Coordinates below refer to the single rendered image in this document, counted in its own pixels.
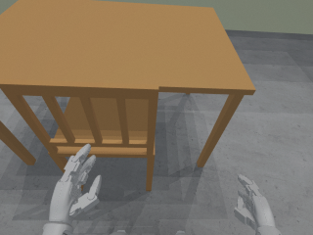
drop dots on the robot left forearm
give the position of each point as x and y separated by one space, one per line
57 228

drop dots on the table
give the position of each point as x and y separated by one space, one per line
182 49

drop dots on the robot left hand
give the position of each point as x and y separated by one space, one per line
68 189

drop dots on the robot right hand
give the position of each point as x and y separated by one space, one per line
257 212

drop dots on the chair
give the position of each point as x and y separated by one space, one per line
118 120

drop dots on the robot right forearm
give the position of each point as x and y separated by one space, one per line
267 230

